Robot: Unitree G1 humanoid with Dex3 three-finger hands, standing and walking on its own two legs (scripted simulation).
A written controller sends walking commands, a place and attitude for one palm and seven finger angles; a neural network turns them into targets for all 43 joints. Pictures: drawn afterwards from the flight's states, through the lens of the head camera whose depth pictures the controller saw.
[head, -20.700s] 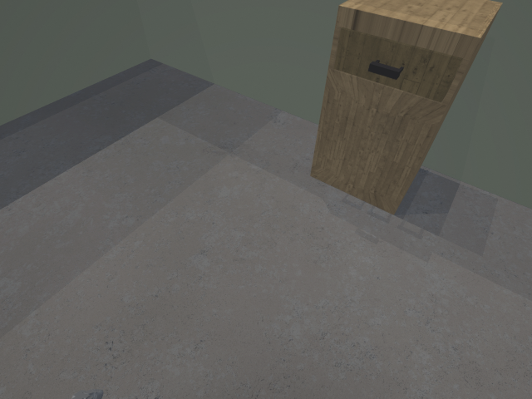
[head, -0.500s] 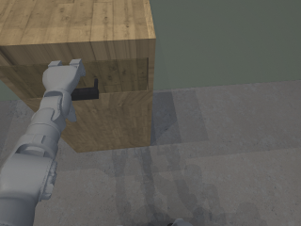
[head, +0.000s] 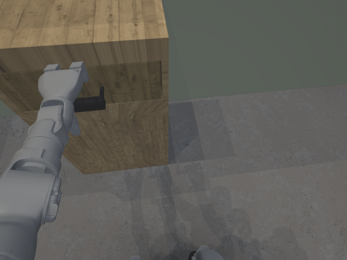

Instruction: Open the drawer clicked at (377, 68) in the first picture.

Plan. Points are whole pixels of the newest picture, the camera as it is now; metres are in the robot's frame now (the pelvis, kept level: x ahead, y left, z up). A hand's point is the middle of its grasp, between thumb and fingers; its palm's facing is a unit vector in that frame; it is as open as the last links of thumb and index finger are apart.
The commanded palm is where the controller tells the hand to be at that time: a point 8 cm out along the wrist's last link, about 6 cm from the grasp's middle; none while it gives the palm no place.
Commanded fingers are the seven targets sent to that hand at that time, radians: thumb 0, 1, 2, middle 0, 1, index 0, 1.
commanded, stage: re-aim the fingers above the handle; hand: left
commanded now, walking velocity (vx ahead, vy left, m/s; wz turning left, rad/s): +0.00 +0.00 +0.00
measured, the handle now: (85, 97) +0.56 +0.21 -0.03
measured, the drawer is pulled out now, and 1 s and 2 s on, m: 0.00 0.00 0.00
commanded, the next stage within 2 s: lower the fingers behind the handle in 1.54 s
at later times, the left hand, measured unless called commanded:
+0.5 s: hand (72, 97) +0.51 +0.22 +0.03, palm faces -0.06 +0.00 -1.00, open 13.8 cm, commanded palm +0.50 +0.22 +0.08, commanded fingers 0.00 -0.50 0.30 -0.30 -1.20 -0.30 -1.20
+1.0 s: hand (65, 100) +0.51 +0.24 +0.03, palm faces -0.06 -0.03 -1.00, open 13.8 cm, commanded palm +0.49 +0.23 +0.08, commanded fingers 0.00 -0.50 0.30 -0.30 -1.20 -0.30 -1.20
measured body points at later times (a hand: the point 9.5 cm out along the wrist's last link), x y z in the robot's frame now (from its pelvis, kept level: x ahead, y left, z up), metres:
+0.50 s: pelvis -0.01 +0.01 -0.01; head +0.11 +0.01 +0.43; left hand +0.51 +0.22 +0.08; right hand -0.03 -0.27 -0.13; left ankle -0.03 +0.11 -0.71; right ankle +0.00 -0.13 -0.71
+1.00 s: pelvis +0.00 +0.01 -0.01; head +0.12 +0.02 +0.43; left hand +0.50 +0.23 +0.08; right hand -0.02 -0.27 -0.13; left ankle -0.03 +0.11 -0.71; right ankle +0.00 -0.13 -0.71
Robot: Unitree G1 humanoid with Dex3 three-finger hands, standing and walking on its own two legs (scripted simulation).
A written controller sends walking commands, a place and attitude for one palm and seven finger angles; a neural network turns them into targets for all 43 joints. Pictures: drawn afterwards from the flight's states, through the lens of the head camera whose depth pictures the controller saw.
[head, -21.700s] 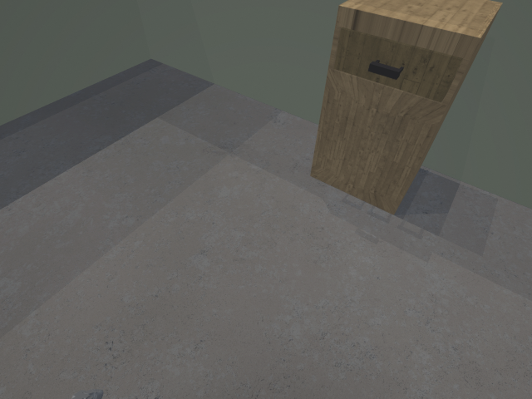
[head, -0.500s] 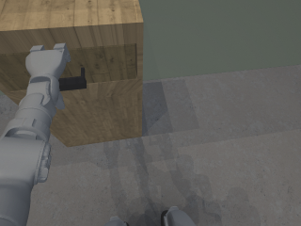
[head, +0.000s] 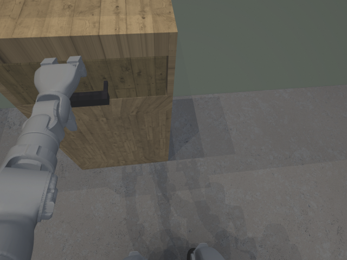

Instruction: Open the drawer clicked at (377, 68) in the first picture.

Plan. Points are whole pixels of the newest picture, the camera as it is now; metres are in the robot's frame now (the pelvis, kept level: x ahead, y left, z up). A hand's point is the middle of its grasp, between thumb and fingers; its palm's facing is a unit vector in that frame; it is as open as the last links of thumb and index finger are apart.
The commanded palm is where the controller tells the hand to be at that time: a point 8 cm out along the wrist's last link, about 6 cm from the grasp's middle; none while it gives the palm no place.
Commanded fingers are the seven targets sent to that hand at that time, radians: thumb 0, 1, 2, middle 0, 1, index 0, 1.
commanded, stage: re-aim the fingers above the handle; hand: left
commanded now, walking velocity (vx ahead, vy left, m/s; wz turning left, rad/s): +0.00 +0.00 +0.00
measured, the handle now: (88, 92) +0.56 +0.20 -0.02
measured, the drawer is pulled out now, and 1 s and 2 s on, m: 0.00 0.00 0.00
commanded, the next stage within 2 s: lower the fingers behind the handle in 0.54 s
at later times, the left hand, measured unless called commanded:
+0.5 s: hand (72, 93) +0.51 +0.21 +0.04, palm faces -0.06 -0.01 -1.00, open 13.8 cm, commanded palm +0.49 +0.21 +0.09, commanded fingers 0.00 -0.50 0.30 -0.30 -1.20 -0.30 -1.20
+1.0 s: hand (74, 101) +0.50 +0.22 +0.01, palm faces -0.08 -0.02 -1.00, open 13.8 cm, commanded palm +0.49 +0.22 +0.06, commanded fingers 0.00 -0.50 0.30 -0.30 -1.20 -0.30 -1.20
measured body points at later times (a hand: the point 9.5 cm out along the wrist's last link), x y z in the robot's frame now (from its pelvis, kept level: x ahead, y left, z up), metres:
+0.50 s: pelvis +0.00 -0.01 +0.00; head +0.11 -0.01 +0.44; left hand +0.50 +0.21 +0.09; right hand -0.01 -0.28 -0.13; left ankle -0.03 +0.10 -0.70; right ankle +0.00 -0.14 -0.70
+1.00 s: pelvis +0.00 +0.00 -0.01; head +0.12 +0.00 +0.43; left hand +0.50 +0.22 +0.06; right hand -0.02 -0.28 -0.13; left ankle -0.03 +0.10 -0.70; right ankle +0.00 -0.14 -0.70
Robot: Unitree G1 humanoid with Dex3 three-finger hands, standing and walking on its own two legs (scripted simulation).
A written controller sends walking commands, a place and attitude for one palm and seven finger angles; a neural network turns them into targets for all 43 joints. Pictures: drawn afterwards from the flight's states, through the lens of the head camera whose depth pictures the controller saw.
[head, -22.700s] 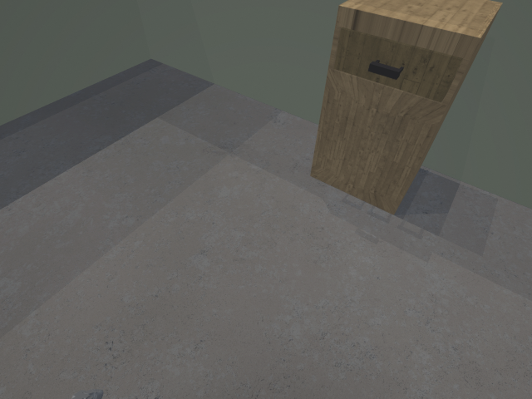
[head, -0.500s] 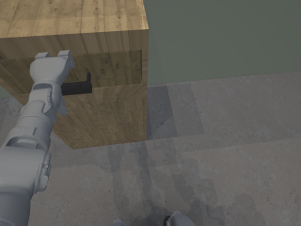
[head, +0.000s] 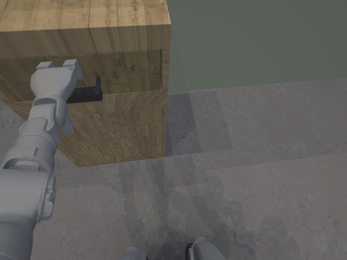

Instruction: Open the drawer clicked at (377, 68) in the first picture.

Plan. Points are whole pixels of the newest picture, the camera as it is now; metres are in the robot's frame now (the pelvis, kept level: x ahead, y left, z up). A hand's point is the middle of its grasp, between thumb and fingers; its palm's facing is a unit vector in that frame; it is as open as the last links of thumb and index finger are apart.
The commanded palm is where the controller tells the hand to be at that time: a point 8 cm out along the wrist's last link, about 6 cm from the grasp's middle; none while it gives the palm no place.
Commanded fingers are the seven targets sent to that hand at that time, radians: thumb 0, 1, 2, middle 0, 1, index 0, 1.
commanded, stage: lower the fingers behind the handle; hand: left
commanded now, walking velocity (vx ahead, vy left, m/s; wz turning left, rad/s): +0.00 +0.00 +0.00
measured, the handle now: (80, 88) +0.56 +0.21 -0.02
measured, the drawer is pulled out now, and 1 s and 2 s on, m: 0.00 0.00 0.00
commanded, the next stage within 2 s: lift the fingers back up to retry in 1.24 s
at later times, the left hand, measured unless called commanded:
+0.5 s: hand (71, 101) +0.51 +0.22 +0.00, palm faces -0.05 +0.00 -1.00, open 13.8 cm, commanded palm +0.50 +0.22 +0.04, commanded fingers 0.00 -0.50 0.30 -0.30 -1.20 -0.30 -1.20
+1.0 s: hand (72, 102) +0.51 +0.22 -0.01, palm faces -0.03 +0.03 -1.00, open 13.8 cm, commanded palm +0.49 +0.22 +0.01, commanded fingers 0.00 -0.50 0.30 -0.30 -1.20 -0.30 -1.20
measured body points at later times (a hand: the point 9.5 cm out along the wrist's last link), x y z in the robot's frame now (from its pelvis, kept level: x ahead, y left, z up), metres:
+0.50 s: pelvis -0.01 +0.00 -0.02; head +0.13 +0.01 +0.41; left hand +0.51 +0.22 +0.05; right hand -0.03 -0.27 -0.14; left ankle -0.02 +0.11 -0.70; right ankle +0.00 -0.13 -0.70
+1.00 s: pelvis -0.04 +0.00 -0.04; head +0.12 +0.00 +0.38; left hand +0.50 +0.22 +0.05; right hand -0.05 -0.28 -0.16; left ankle -0.02 +0.11 -0.70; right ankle +0.00 -0.13 -0.70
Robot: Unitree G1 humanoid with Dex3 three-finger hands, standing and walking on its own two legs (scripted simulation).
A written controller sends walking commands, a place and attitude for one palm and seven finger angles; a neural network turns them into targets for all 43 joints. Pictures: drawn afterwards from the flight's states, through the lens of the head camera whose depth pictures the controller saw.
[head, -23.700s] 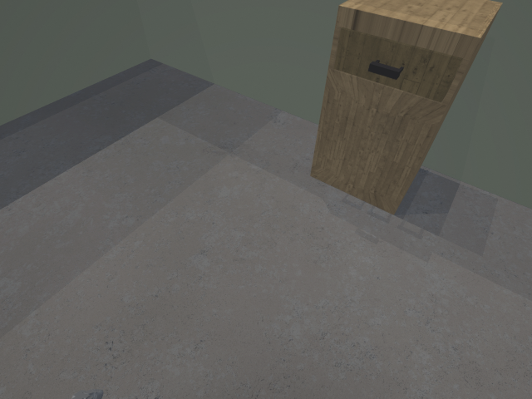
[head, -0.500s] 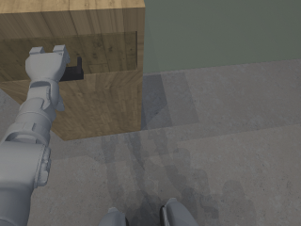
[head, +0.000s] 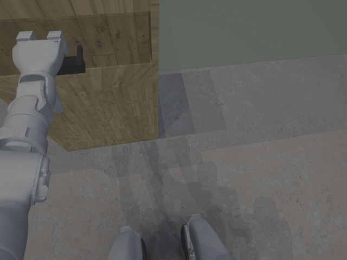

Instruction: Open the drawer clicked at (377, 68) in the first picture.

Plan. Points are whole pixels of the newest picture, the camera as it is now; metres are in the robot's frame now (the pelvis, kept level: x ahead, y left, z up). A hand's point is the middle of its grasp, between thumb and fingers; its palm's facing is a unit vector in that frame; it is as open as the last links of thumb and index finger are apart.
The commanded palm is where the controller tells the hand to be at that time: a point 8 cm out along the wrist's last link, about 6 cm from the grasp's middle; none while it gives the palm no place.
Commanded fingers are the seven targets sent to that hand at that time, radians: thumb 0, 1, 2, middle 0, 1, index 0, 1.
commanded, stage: lower the fingers behind the handle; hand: left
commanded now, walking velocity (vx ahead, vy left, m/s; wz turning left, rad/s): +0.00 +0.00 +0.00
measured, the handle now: (59, 58) +0.60 +0.21 +0.02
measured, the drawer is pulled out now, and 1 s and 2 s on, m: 0.00 0.00 0.00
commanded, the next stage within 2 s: lift the fingers back up to retry in 0.24 s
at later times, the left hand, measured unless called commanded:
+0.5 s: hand (50, 72) +0.55 +0.22 +0.03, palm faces -0.05 +0.01 -1.00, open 13.8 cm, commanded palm +0.53 +0.22 +0.08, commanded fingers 0.00 -0.50 0.30 -0.30 -1.20 -0.30 -1.20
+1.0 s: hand (33, 55) +0.54 +0.23 +0.09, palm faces -0.05 -0.03 -1.00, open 13.8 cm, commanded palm +0.52 +0.22 +0.14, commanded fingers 0.00 -0.50 0.30 -0.30 -1.20 -0.30 -1.20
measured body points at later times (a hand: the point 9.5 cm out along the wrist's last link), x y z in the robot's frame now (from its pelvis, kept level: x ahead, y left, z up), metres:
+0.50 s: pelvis -0.01 +0.00 +0.00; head +0.15 +0.00 +0.42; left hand +0.55 +0.22 +0.09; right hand -0.03 -0.27 -0.12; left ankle +0.01 +0.11 -0.66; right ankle +0.04 -0.13 -0.66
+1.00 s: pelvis +0.04 +0.00 +0.05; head +0.15 +0.01 +0.48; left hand +0.54 +0.23 +0.15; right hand +0.03 -0.27 -0.08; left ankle +0.01 +0.11 -0.66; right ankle +0.04 -0.13 -0.66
